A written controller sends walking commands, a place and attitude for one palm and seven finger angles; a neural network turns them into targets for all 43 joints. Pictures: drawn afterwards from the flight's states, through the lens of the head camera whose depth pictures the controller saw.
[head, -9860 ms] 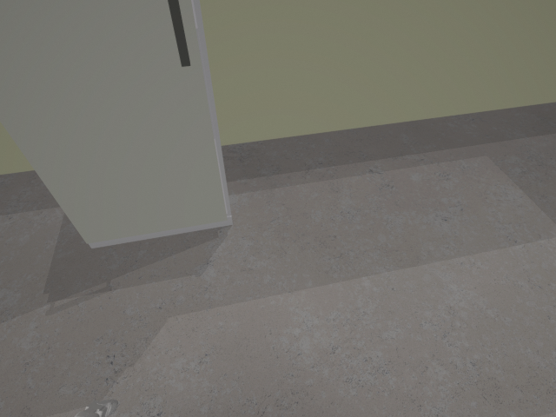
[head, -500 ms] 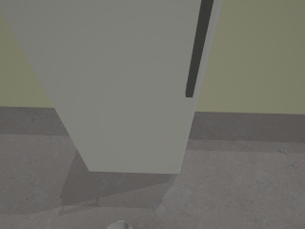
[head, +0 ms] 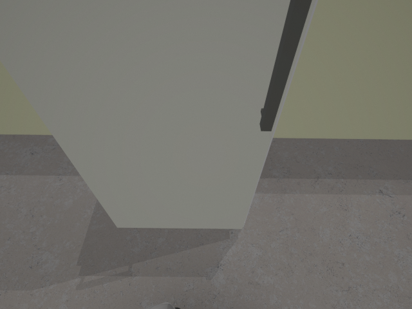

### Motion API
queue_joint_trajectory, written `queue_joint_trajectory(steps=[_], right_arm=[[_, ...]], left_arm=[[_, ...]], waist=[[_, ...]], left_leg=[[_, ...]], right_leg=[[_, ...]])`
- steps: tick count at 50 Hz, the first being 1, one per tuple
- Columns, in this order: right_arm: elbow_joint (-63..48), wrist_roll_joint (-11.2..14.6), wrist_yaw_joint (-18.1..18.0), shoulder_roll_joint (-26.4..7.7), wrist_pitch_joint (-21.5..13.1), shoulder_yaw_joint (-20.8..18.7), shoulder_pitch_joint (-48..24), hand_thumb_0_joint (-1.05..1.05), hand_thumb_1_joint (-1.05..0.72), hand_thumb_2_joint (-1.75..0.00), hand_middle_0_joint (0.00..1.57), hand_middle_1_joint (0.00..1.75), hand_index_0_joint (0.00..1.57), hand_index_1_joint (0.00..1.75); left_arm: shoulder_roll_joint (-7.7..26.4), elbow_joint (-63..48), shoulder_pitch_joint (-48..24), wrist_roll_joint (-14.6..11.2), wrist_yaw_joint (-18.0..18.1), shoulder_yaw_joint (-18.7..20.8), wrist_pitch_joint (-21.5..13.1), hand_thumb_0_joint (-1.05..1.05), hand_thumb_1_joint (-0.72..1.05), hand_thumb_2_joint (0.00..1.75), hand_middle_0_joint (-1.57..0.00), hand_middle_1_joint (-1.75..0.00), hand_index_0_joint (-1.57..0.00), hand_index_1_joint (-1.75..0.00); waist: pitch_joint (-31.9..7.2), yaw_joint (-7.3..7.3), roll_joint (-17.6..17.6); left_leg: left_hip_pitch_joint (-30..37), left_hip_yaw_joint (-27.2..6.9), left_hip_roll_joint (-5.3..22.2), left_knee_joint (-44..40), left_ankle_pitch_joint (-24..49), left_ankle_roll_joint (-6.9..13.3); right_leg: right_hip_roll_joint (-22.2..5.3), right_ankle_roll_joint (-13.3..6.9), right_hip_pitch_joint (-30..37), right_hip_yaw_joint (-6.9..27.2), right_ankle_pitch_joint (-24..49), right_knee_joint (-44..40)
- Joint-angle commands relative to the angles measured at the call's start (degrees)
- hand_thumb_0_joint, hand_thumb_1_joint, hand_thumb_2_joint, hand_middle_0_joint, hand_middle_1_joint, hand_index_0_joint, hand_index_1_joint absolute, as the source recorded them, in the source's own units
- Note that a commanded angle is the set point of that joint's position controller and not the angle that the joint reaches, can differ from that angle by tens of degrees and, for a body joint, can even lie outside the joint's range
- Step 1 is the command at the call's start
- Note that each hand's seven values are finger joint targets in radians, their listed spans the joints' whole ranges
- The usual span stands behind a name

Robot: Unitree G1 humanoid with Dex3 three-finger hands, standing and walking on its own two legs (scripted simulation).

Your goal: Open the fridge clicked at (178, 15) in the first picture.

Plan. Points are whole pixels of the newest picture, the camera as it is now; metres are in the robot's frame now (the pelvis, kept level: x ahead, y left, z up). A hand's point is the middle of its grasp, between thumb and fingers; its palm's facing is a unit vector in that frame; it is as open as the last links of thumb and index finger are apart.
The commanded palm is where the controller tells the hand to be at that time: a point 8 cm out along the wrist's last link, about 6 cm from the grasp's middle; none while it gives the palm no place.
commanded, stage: come to a stop and stand still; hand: right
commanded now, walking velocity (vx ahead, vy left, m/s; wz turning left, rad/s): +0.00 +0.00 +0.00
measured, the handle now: (284, 44) +0.51 -0.11 +0.25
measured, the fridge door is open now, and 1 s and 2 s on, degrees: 0 0 0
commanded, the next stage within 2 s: look again from close up in 1.48 s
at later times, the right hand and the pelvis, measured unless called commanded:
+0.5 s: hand out of the picture -0.03 -0.17 -0.16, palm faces +0.01 +0.98 -0.18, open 7.4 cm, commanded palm none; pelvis -0.02 -0.01 +0.01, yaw +1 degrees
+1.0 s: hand out of the picture -0.04 -0.16 -0.17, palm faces -0.01 +0.99 -0.17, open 7.4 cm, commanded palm none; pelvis -0.04 -0.01 +0.01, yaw +1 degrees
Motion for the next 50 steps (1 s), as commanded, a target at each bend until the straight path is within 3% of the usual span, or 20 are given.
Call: queue_joint_trajectory(steps=[1,2,3,5,7,10,12,13,14,15,17,18,22,26,45,46,47,48,49,50], right_arm=[[-3.9,1.1,0.3,-4.1,0.6,-1.1,2.5,0.00,-0.90,-0.90,0.20,0.30,0.20,0.30],[-3.9,0.7,0.3,-3.9,1.0,-0.9,2.1,0.00,-0.90,-0.90,0.20,0.30,0.20,0.30],[-3.1,0.3,0.3,-4.7,1.6,-0.9,1.5,0.00,-0.90,-0.90,0.20,0.30,0.20,0.30],[-0.9,0.2,0.7,-4.2,1.4,-0.9,5.3,0.00,-0.90,-0.90,0.20,0.30,0.20,0.30],[0.2,0.3,0.9,-3.7,0.7,-0.3,7.0,0.00,-0.90,-0.90,0.20,0.30,0.20,0.30],[0.5,0.7,0.6,-2.4,-0.1,1.0,5.9,0.00,-0.90,-0.90,0.20,0.30,0.20,0.30],[2.0,0.8,0.4,-2.8,-0.7,1.4,8.7,0.00,-0.90,-0.90,0.20,0.30,0.20,0.30],[3.2,0.9,0.2,-3.3,-1.2,1.5,10.3,0.00,-0.90,-0.90,0.20,0.30,0.20,0.30],[4.0,0.8,-0.1,-4.7,-1.7,1.6,10.9,0.00,-0.90,-0.90,0.20,0.30,0.20,0.30],[4.2,0.9,-0.2,-5.7,-2.0,1.8,10.0,0.00,-0.90,-0.90,0.20,0.30,0.20,0.30],[4.8,0.8,0.0,-5.3,-2.2,1.8,9.0,0.00,-0.90,-0.90,0.20,0.30,0.20,0.30],[4.8,0.9,0.0,-4.7,-2.2,2.1,8.5,0.00,-0.90,-0.90,0.20,0.30,0.20,0.30],[5.4,1.0,-0.1,-4.1,-1.9,2.3,9.8,0.00,-0.90,-0.90,0.20,0.30,0.20,0.30],[5.9,1.1,-0.1,-3.4,-1.9,2.3,10.8,0.00,-0.90,-0.90,0.20,0.30,0.20,0.30],[6.3,1.3,-0.4,-1.5,-2.2,2.3,13.2,0.00,-0.90,-0.90,0.20,0.30,0.20,0.30],[7.0,0.1,-2.2,-3.5,-3.7,2.9,16.1,0.00,-0.90,-0.90,0.20,0.30,0.20,0.30],[6.1,0.3,-1.9,-5.4,-5.0,2.5,15.1,0.00,-0.90,-0.90,0.20,0.30,0.20,0.30],[4.8,0.8,-1.7,-5.1,-5.2,2.4,14.9,0.00,-0.90,-0.90,0.20,0.30,0.20,0.30],[4.2,1.0,-1.4,-4.4,-5.0,2.5,13.6,0.00,-0.90,-0.90,0.20,0.30,0.20,0.30],[3.5,1.1,-1.2,-3.9,-4.5,2.4,13.1,0.00,-0.90,-0.90,0.20,0.30,0.20,0.30]], left_arm=[[7.1,-1.6,9.1,0.9,0.0,0.7,-1.3,0.00,0.90,0.90,-0.20,-0.30,-0.20,-0.30],[8.6,-3.5,4.0,1.0,0.2,0.9,-1.3,0.00,0.90,0.90,-0.20,-0.30,-0.20,-0.30],[8.3,-4.0,1.2,1.0,0.7,0.7,-1.5,0.00,0.90,0.90,-0.20,-0.30,-0.20,-0.30],[7.1,-3.9,-2.0,1.0,1.2,-0.2,-1.7,0.00,0.90,0.90,-0.20,-0.30,-0.20,-0.30],[6.7,-3.2,-1.6,0.6,1.1,-0.3,-2.1,0.00,0.90,0.90,-0.20,-0.30,-0.20,-0.30],[7.3,-0.8,2.5,0.5,1.2,0.0,-2.3,0.00,0.90,0.90,-0.20,-0.30,-0.20,-0.30],[7.2,0.3,2.8,0.1,1.0,0.0,-2.4,0.00,0.90,0.90,-0.20,-0.30,-0.20,-0.30],[6.6,0.6,3.2,-0.2,1.0,-0.2,-2.5,0.00,0.90,0.90,-0.20,-0.30,-0.20,-0.30],[5.1,0.9,3.6,-0.6,0.8,-0.4,-2.7,0.00,0.90,0.90,-0.20,-0.30,-0.20,-0.30],[4.3,0.9,3.6,-0.8,0.6,-0.7,-2.7,0.00,0.90,0.90,-0.20,-0.30,-0.20,-0.30],[4.1,1.7,3.2,-0.3,0.4,-0.9,-2.2,0.00,0.90,0.90,-0.20,-0.30,-0.20,-0.30],[4.3,2.1,3.7,-0.2,0.4,-1.0,-2.1,0.00,0.90,0.90,-0.20,-0.30,-0.20,-0.30],[4.5,3.7,4.3,-0.2,0.3,-1.6,-2.3,0.00,0.90,0.90,-0.20,-0.30,-0.20,-0.30],[3.8,4.6,5.4,0.0,0.4,-1.9,-2.2,0.00,0.90,0.90,-0.20,-0.30,-0.20,-0.30],[0.8,7.2,11.5,0.0,0.8,-2.0,-2.4,0.00,0.90,0.90,-0.20,-0.30,-0.20,-0.30],[3.6,2.7,4.3,0.1,0.0,-2.6,-3.5,0.00,0.90,0.90,-0.20,-0.30,-0.20,-0.30],[1.7,0.6,6.2,0.1,-0.1,-3.0,-4.0,0.00,0.90,0.90,-0.20,-0.30,-0.20,-0.30],[0.8,1.1,11.3,0.2,0.2,-3.1,-4.2,0.00,0.90,0.90,-0.20,-0.30,-0.20,-0.30],[1.6,1.3,11.7,0.2,0.4,-2.7,-4.3,0.00,0.90,0.90,-0.20,-0.30,-0.20,-0.30],[2.3,0.9,11.0,0.1,0.5,-2.5,-4.1,0.00,0.90,0.90,-0.20,-0.30,-0.20,-0.30]], waist=[[-4.3,1.18,-11.5],[-1.3,0.59,-16.6],[0.1,0.51,-15.0],[0.0,-1.69,-9.6],[-2.1,-1.41,-7.1],[-5.5,0.75,-7.1],[-6.0,-0.06,-6.7],[-6.8,-0.31,-5.0],[-6.4,0.40,-1.5],[-5.5,1.29,-0.5],[-4.0,1.52,4.9],[-2.4,1.82,5.5],[-0.2,1.10,1.4],[1.0,0.87,0.5],[1.3,0.82,0.0],[3.5,-1.46,-1.1],[-1.7,1.63,-2.9],[-10.2,2.08,0.1],[-12.4,1.93,1.3],[-10.8,1.67,0.3]], left_leg=[[-4.4,-4.8,1.1,2.1,-12.6,-1.3],[-2.2,-4.2,-1.4,10.5,-17.1,-2.4],[-0.4,-7.8,-1.1,16.9,-17.8,-2.2],[-1.9,-9.2,-1.5,22.1,-14.4,-2.1],[-2.3,-8.1,-1.2,19.0,-14.2,-2.6],[0.5,-6.4,-0.7,6.8,-14.7,-3.4],[5.8,-6.0,-0.8,-4.0,-7.8,-3.4],[9.7,-6.9,-0.2,-10.8,-0.8,-3.3],[12.7,-11.0,2.7,-12.3,6.8,-2.0],[11.9,-12.3,5.4,-11.3,10.2,-0.8],[7.5,-12.6,4.4,-11.3,5.0,-0.1],[5.7,-12.8,4.3,-12.4,1.3,0.0],[5.2,-12.2,2.8,-13.6,-4.3,-0.5],[4.6,-12.4,2.6,-14.4,-7.1,-0.5],[5.3,-11.9,2.2,-14.3,-7.1,-0.1],[5.2,-13.4,4.3,-12.4,10.3,0.4],[9.0,-13.1,7.1,-9.5,28.5,1.6],[14.2,-12.5,6.6,-5.8,24.8,2.2],[15.1,-11.4,5.3,-4.6,21.1,2.0],[13.0,-11.0,4.2,-4.8,13.4,1.8]], right_leg=[[-12.8,-5.8,4.7,15.8,5.0,-22.9],[-17.8,-9.3,-3.1,20.7,2.4,-28.7],[-17.1,-10.4,-6.8,19.4,2.4,-29.9],[-13.3,-10.2,-3.1,12.9,8.7,-26.4],[-11.9,-10.8,2.8,9.7,16.6,-23.8],[-12.5,-11.5,11.9,10.0,28.8,-20.5],[-11.2,-10.0,12.2,8.6,32.2,-17.5],[-9.3,-7.9,11.3,7.8,30.5,-15.6],[-7.0,-5.4,8.4,6.2,26.0,-14.1],[-5.3,-3.7,7.8,5.1,20.4,-15.4],[-4.3,-2.8,9.5,4.3,15.0,-16.1],[-4.4,-2.9,9.6,4.3,13.2,-17.0],[-4.9,-3.3,8.7,4.9,10.1,-19.3],[-4.5,-3.2,7.3,5.0,7.2,-20.4],[-4.5,-3.0,5.1,4.5,8.1,-19.1],[-4.8,-1.5,-0.4,2.9,12.8,-7.0],[-3.8,-1.4,2.2,3.2,16.5,-8.5],[-3.3,-2.1,4.6,3.4,12.1,-9.5],[-3.4,-2.6,5.1,3.9,14.7,-10.0],[-4.0,-2.9,4.9,4.2,15.8,-10.6]])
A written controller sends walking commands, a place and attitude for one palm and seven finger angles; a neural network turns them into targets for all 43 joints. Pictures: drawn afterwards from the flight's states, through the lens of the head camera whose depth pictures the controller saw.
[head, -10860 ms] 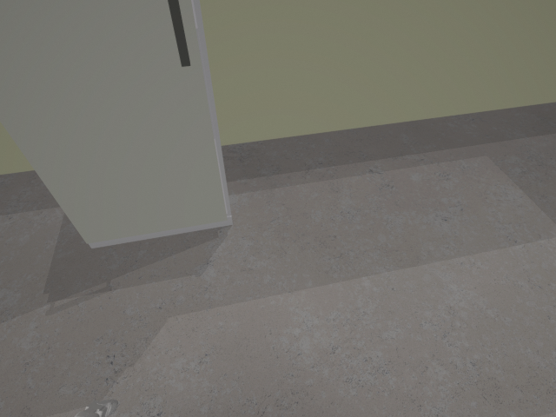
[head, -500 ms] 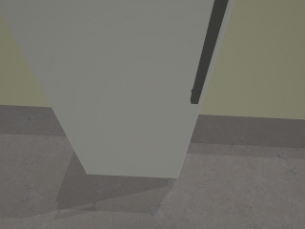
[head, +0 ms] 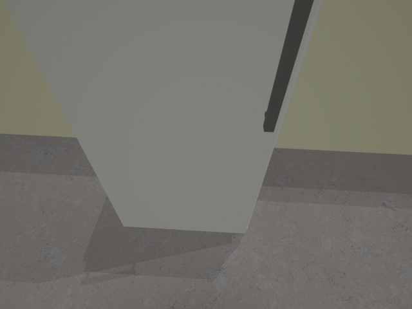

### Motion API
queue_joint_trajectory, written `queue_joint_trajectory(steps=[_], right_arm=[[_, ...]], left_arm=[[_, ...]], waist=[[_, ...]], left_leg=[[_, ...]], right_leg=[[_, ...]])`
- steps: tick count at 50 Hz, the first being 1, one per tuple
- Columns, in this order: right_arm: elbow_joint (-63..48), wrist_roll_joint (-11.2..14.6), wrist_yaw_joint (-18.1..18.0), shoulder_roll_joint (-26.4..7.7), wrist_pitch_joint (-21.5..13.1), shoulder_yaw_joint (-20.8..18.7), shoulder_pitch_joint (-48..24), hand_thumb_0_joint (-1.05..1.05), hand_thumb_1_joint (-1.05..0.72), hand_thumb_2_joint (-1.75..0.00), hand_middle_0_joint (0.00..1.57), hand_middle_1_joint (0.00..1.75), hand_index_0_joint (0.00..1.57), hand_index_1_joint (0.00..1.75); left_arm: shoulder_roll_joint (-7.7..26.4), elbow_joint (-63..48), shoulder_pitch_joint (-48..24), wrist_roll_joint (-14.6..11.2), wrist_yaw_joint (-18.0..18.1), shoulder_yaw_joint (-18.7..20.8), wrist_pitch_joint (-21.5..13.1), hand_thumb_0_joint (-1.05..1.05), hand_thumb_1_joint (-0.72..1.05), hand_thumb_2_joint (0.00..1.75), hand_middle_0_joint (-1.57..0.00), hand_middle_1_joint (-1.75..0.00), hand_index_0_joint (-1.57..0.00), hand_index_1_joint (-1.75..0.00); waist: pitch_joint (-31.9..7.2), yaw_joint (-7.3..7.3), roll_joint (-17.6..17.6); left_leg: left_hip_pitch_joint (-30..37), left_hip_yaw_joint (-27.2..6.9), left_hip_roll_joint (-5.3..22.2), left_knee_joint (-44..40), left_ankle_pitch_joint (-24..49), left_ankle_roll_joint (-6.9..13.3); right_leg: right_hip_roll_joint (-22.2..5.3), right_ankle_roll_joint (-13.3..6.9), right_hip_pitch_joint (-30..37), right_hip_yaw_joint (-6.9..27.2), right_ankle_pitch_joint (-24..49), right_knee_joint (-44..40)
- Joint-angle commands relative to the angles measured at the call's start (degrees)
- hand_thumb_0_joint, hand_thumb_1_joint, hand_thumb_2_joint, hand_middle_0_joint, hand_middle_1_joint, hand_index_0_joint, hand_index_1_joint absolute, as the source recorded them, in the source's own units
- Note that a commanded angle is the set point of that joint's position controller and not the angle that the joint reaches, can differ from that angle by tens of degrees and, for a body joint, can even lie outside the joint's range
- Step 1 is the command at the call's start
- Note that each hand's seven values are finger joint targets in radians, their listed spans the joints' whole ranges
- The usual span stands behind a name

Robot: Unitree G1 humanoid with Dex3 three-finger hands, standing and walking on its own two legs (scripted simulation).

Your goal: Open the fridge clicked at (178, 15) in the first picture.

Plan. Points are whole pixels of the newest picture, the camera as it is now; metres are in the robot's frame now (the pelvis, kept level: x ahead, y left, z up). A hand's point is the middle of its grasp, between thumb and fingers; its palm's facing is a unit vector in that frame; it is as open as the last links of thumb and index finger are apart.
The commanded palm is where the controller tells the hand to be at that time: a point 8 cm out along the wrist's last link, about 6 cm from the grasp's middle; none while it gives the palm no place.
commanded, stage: come to a stop and stand still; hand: right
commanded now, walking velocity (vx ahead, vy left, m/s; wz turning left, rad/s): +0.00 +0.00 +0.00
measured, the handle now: (286, 52) +0.54 -0.11 +0.24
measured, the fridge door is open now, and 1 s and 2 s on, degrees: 0 0 0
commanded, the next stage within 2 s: look again from close up in 0.48 s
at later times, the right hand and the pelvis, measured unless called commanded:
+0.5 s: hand out of the picture -0.03 -0.20 -0.18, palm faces +0.05 +0.98 -0.21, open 7.4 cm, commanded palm none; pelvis -0.02 -0.02 +0.00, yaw -2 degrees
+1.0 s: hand out of the picture -0.01 -0.18 -0.18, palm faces +0.04 +0.98 -0.18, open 7.4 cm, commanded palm none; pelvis -0.01 -0.01 +0.00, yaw -1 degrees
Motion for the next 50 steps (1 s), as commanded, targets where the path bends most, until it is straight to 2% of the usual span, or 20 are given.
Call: queue_joint_trajectory(steps=[1,2,3,5,8,11,14,18,23,26,31,38,43,46,48,50], right_arm=[[-3.7,0.3,-0.1,-7.0,-0.4,-1.4,3.2,0.00,-0.90,-0.90,0.20,0.30,0.20,0.30],[-4.1,0.0,0.0,-6.7,0.0,-1.3,3.0,0.00,-0.90,-0.90,0.20,0.30,0.20,0.30],[-4.5,-0.1,0.1,-6.8,0.4,-1.3,3.1,0.00,-0.90,-0.90,0.20,0.30,0.20,0.30],[-5.5,-0.2,0.3,-6.9,0.9,-1.5,3.4,0.00,-0.90,-0.90,0.20,0.30,0.20,0.30],[-7.0,-0.4,0.4,-7.5,1.3,-1.7,3.9,0.00,-0.90,-0.90,0.20,0.30,0.20,0.30],[-8.2,-0.5,0.6,-7.8,1.5,-2.0,4.8,0.00,-0.90,-0.90,0.20,0.30,0.20,0.30],[-8.8,-0.5,0.8,-8.5,1.5,-2.0,5.1,0.00,-0.90,-0.90,0.20,0.30,0.20,0.30],[-9.4,-0.6,1.1,-9.4,1.2,-2.1,5.2,0.00,-0.90,-0.90,0.20,0.30,0.20,0.30],[-9.1,-0.5,1.2,-10.2,1.1,-2.2,5.0,0.00,-0.90,-0.90,0.20,0.30,0.20,0.30],[-8.4,-0.4,1.3,-10.4,0.9,-2.0,5.1,0.00,-0.90,-0.90,0.20,0.30,0.20,0.30],[-7.5,-0.3,1.3,-10.6,0.9,-1.9,5.0,0.00,-0.90,-0.90,0.20,0.30,0.20,0.30],[-6.4,-0.2,1.1,-10.3,0.8,-1.7,4.9,0.00,-0.90,-0.90,0.20,0.30,0.20,0.30],[-5.9,-0.1,1.0,-10.0,0.7,-1.6,4.6,0.00,-0.90,-0.90,0.20,0.30,0.20,0.30],[-5.6,-0.1,1.0,-9.5,0.8,-1.6,4.5,0.00,-0.90,-0.90,0.20,0.30,0.20,0.30],[-5.5,-0.1,1.0,-9.4,0.7,-1.6,4.5,0.00,-0.90,-0.90,0.20,0.30,0.20,0.30],[-5.5,0.0,0.9,-9.1,0.7,-1.6,4.3,0.00,-0.90,-0.90,0.20,0.30,0.20,0.30]], left_arm=[[5.8,-5.2,2.9,0.1,0.5,0.8,-1.4,0.00,0.90,0.90,-0.20,-0.30,-0.20,-0.30],[5.9,-5.9,2.4,0.3,0.5,0.9,-1.3,0.00,0.90,0.90,-0.20,-0.30,-0.20,-0.30],[6.1,-6.5,1.9,0.2,0.4,0.9,-1.0,0.00,0.90,0.90,-0.20,-0.30,-0.20,-0.30],[7.1,-7.4,1.6,0.4,0.2,1.3,-0.4,0.00,0.90,0.90,-0.20,-0.30,-0.20,-0.30],[8.2,-8.6,1.3,0.7,0.0,1.6,-0.2,0.00,0.90,0.90,-0.20,-0.30,-0.20,-0.30],[9.6,-9.7,0.6,0.7,-0.1,1.9,-0.2,0.00,0.90,0.90,-0.20,-0.30,-0.20,-0.30],[10.5,-10.3,-0.1,0.7,-0.1,1.9,-0.5,0.00,0.90,0.90,-0.20,-0.30,-0.20,-0.30],[11.2,-10.5,-0.7,0.6,-0.2,2.0,-0.6,0.00,0.90,0.90,-0.20,-0.30,-0.20,-0.30],[11.8,-9.7,-0.8,0.5,-0.2,1.9,-0.8,0.00,0.90,0.90,-0.20,-0.30,-0.20,-0.30],[11.7,-9.1,-1.1,0.4,-0.3,1.8,-0.8,0.00,0.90,0.90,-0.20,-0.30,-0.20,-0.30],[11.6,-7.7,-1.4,0.3,-0.3,1.7,-0.8,0.00,0.90,0.90,-0.20,-0.30,-0.20,-0.30],[11.0,-6.1,-1.1,0.1,-0.3,1.4,-1.0,0.00,0.90,0.90,-0.20,-0.30,-0.20,-0.30],[10.3,-5.1,-1.1,0.1,-0.3,1.2,-1.0,0.00,0.90,0.90,-0.20,-0.30,-0.20,-0.30],[9.8,-4.7,-1.0,0.1,-0.2,1.2,-0.8,0.00,0.90,0.90,-0.20,-0.30,-0.20,-0.30],[9.6,-4.5,-0.9,0.1,-0.2,1.1,-0.9,0.00,0.90,0.90,-0.20,-0.30,-0.20,-0.30],[9.2,-4.1,-0.6,0.1,-0.2,1.0,-0.9,0.00,0.90,0.90,-0.20,-0.30,-0.20,-0.30]], waist=[[-4.8,-0.29,0.4],[-1.0,-0.55,-1.4],[2.0,-0.59,-0.5],[4.9,-0.47,1.7],[5.4,-0.53,-0.5],[4.6,-0.97,0.1],[3.1,-1.18,-1.4],[2.7,-1.21,0.5],[1.0,-1.03,-0.2],[1.2,-1.13,0.8],[1.6,-1.09,-0.1],[0.2,-1.26,0.1],[0.6,-1.30,1.0],[1.2,-1.33,0.5],[0.5,-1.31,1.5],[0.6,-1.24,0.9]], left_leg=[[0.0,-6.1,7.6,-0.8,8.3,2.3],[-2.2,-5.5,6.8,-1.4,4.5,2.1],[-4.1,-5.6,6.2,-2.3,-0.8,1.9],[-6.8,-5.9,5.8,-3.3,-8.2,2.0],[-7.7,-5.5,5.3,-2.9,-10.1,1.7],[-6.5,-5.0,4.9,-2.4,-9.6,1.5],[-5.1,-4.5,4.9,-2.2,-7.3,1.4],[-5.3,-5.5,5.5,-3.8,-7.2,1.5],[-4.5,-5.5,5.9,-4.5,-6.1,1.4],[-4.5,-5.9,6.2,-5.3,-5.8,1.4],[-4.6,-5.9,6.4,-6.0,-6.0,1.3],[-2.5,-5.7,6.7,-6.0,-2.8,1.3],[-2.1,-5.7,6.8,-6.3,-1.1,1.2],[-2.2,-5.6,6.8,-6.7,-2.5,1.2],[-1.7,-5.6,6.9,-6.5,-0.8,1.2],[-1.8,-5.6,6.9,-6.6,-0.8,1.1]], right_leg=[[-3.5,-0.5,1.6,5.9,5.3,-2.0],[-3.8,-0.8,-0.2,6.5,5.7,-2.4],[-3.9,-0.9,-2.4,7.1,1.5,-3.7],[-3.2,-0.9,-5.2,8.0,-7.4,-5.7],[-3.4,-1.2,-6.5,9.4,-12.6,-8.2],[-3.9,-1.7,-8.0,10.5,-15.6,-10.0],[-4.2,-1.9,-7.4,11.0,-15.3,-10.8],[-3.8,-1.9,-6.6,10.4,-13.6,-10.1],[-4.0,-1.7,-4.9,10.3,-11.9,-10.3],[-3.7,-1.6,-4.5,9.7,-10.7,-10.0],[-3.8,-1.3,-4.0,9.6,-10.3,-10.3],[-3.8,-1.2,-3.0,9.0,-6.6,-10.1],[-3.7,-0.8,-2.4,8.1,-3.5,-9.4],[-3.6,-0.7,-2.7,8.1,-5.1,-10.0],[-3.5,-0.7,-1.9,7.6,-2.3,-9.1],[-3.5,-0.6,-1.5,7.6,-1.9,-9.2]])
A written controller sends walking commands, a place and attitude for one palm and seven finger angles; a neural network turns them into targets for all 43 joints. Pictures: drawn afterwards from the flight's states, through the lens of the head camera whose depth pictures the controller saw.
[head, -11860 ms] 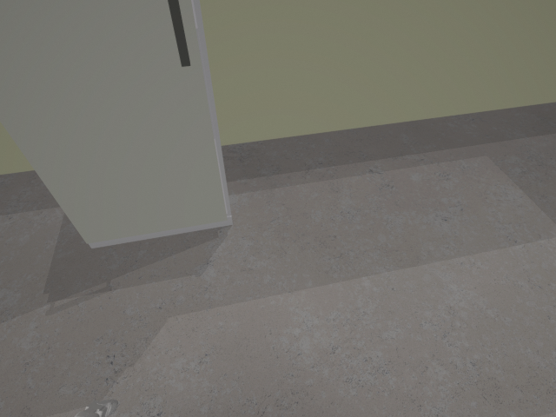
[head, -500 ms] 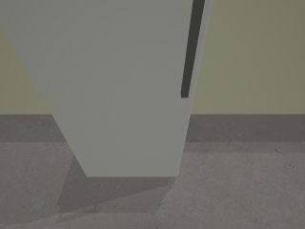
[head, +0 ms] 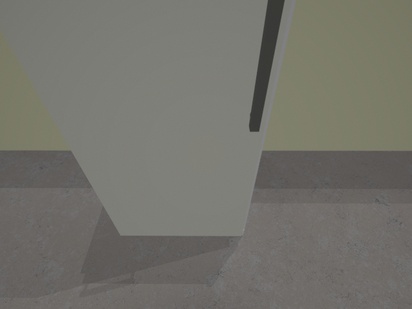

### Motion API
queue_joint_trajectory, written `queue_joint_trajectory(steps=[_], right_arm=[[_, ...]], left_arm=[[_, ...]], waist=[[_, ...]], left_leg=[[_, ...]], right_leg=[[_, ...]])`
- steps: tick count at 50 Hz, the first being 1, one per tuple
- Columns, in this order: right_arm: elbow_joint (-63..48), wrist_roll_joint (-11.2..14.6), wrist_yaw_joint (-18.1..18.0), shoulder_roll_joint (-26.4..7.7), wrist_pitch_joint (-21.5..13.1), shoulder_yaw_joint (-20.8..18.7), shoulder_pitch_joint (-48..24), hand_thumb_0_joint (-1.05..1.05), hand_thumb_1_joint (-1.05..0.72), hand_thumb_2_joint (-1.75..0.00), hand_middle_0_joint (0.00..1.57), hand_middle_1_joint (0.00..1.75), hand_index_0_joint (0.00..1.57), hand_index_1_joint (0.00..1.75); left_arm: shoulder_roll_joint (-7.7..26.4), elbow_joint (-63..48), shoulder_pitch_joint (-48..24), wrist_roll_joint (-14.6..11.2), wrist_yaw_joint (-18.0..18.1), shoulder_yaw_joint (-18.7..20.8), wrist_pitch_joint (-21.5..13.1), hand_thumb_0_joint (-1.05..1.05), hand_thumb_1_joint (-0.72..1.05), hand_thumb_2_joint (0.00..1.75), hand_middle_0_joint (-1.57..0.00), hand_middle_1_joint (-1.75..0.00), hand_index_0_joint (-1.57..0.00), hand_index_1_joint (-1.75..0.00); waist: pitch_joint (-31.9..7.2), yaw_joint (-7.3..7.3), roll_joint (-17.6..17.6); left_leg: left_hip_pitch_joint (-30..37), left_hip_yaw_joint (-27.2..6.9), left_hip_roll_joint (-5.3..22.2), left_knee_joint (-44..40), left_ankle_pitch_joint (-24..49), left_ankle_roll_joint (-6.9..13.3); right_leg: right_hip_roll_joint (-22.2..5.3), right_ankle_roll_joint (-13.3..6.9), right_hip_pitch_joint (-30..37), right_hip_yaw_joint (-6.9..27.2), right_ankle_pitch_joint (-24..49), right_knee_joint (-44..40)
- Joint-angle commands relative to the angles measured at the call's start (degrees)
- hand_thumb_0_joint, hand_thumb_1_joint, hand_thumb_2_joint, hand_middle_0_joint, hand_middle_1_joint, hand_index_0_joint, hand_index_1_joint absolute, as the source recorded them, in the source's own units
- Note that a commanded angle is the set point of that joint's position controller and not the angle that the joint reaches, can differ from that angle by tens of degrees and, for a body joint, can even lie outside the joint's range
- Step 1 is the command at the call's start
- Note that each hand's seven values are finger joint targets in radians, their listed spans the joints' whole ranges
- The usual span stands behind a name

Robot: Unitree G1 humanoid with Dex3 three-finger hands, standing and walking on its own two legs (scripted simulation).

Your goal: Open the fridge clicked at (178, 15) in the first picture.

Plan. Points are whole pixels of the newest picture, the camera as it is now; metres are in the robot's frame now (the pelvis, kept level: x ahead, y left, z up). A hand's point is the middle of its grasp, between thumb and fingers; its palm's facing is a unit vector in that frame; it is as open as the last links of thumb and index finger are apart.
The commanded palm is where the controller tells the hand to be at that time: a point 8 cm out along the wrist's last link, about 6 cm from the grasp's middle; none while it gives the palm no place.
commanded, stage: look again from close up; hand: right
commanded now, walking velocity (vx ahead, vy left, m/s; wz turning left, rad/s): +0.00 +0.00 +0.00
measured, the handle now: (264, 54) +0.56 -0.09 +0.24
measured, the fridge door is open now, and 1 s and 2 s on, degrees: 0 0 0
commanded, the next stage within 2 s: shuffle to correct the standing spot in 1.76 s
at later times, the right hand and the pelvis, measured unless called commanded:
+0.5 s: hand out of the picture -0.01 -0.16 -0.18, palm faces +0.03 +0.99 -0.16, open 7.4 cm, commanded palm none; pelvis +0.01 +0.00 +0.00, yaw +0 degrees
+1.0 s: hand out of the picture +0.00 -0.16 -0.18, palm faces +0.03 +0.99 -0.15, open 7.4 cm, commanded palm none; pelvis +0.01 +0.00 +0.00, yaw +0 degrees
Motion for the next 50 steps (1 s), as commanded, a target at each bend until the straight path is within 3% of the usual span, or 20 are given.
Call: queue_joint_trajectory(steps=[1,8,16,21,34,46,50], right_arm=[[-1.4,0.1,-0.4,-5.2,-0.5,-1.2,3.8,0.00,-0.90,-0.90,0.20,0.30,0.20,0.30],[-1.2,0.0,-0.5,-4.8,-0.5,-1.2,4.1,0.00,-0.90,-0.90,0.20,0.30,0.20,0.30],[-1.0,0.0,-0.4,-3.8,-0.3,-1.3,4.7,0.00,-0.90,-0.90,0.20,0.30,0.20,0.30],[-0.7,0.0,-0.4,-3.4,-0.5,-1.3,5.4,0.00,-0.90,-0.90,0.20,0.30,0.20,0.30],[-0.1,0.0,-0.5,-2.8,-0.5,-1.3,6.3,0.00,-0.90,-0.90,0.20,0.30,0.20,0.30],[0.0,0.0,-0.5,-2.3,-0.4,-1.4,6.3,0.00,-0.90,-0.90,0.20,0.30,0.20,0.30],[-0.1,0.0,-0.5,-2.5,-0.6,-1.4,6.3,0.00,-0.90,-0.90,0.20,0.30,0.20,0.30]], left_arm=[[6.2,-2.0,2.3,0.1,0.4,1.1,-0.9,0.00,0.90,0.90,-0.20,-0.30,-0.20,-0.30],[5.7,-1.6,2.5,0.0,0.5,1.1,-0.8,0.00,0.90,0.90,-0.20,-0.30,-0.20,-0.30],[5.2,-1.4,3.3,0.1,0.6,1.2,-0.6,0.00,0.90,0.90,-0.20,-0.30,-0.20,-0.30],[4.9,-1.3,3.6,0.1,0.6,1.3,-0.7,0.00,0.90,0.90,-0.20,-0.30,-0.20,-0.30],[4.1,-0.8,4.3,0.0,0.8,1.2,-0.7,0.00,0.90,0.90,-0.20,-0.30,-0.20,-0.30],[3.9,-0.6,4.5,0.1,0.8,1.2,-0.7,0.00,0.90,0.90,-0.20,-0.30,-0.20,-0.30],[3.8,-0.6,4.8,0.1,0.8,1.3,-0.8,0.00,0.90,0.90,-0.20,-0.30,-0.20,-0.30]], waist=[[2.7,-0.11,-1.4],[3.3,-0.09,-1.4],[4.5,-0.02,-1.7],[3.2,-0.08,-1.6],[4.0,-0.01,-0.8],[5.0,-0.21,-2.1],[3.9,-0.16,-1.2]], left_leg=[[-1.2,-6.3,5.2,-5.9,-1.8,1.9],[-1.3,-6.3,5.1,-6.3,-1.2,1.9],[-2.1,-6.1,4.7,-6.5,-3.3,1.9],[-1.2,-6.0,4.7,-6.2,-1.6,1.9],[-1.9,-6.3,4.7,-6.5,-2.0,1.9],[-2.1,-5.9,4.5,-6.3,-2.2,1.9],[-1.4,-6.2,4.7,-6.4,-1.2,2.0]], right_leg=[[-5.5,0.4,-1.3,6.8,-4.9,-6.7],[-5.4,0.5,-0.9,6.6,-3.8,-6.5],[-5.6,0.6,-1.9,7.1,-8.1,-7.8],[-5.6,0.4,-1.1,7.0,-6.6,-7.4],[-5.5,0.4,-0.5,6.6,-5.9,-7.2],[-5.6,0.4,-1.2,6.9,-7.3,-8.0],[-5.4,0.4,-0.5,6.4,-5.1,-7.1]])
